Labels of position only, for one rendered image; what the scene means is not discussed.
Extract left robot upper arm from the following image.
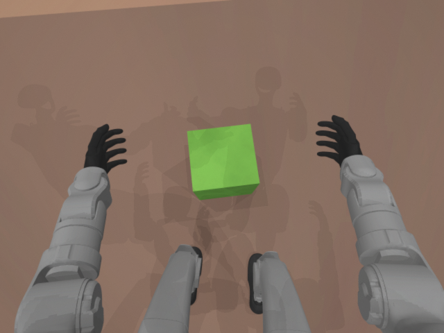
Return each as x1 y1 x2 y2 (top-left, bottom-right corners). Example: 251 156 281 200
17 278 104 333

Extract robot right shin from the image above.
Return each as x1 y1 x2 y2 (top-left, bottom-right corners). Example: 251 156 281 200
254 251 287 301

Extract carton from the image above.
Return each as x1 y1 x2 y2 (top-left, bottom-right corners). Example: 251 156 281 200
187 124 259 200

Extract left robot hand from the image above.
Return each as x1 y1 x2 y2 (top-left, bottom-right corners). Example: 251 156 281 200
84 124 127 174

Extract right robot foot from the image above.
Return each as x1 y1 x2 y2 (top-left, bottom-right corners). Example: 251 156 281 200
248 253 263 314

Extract right robot upper arm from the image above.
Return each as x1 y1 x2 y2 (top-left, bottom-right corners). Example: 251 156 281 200
358 263 444 333

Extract left robot forearm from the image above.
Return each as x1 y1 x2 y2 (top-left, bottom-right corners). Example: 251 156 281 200
14 166 112 333

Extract right robot forearm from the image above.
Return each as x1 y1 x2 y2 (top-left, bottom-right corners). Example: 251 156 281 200
340 155 444 297

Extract right robot hand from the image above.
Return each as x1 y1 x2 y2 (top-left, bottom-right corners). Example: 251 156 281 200
316 115 363 168

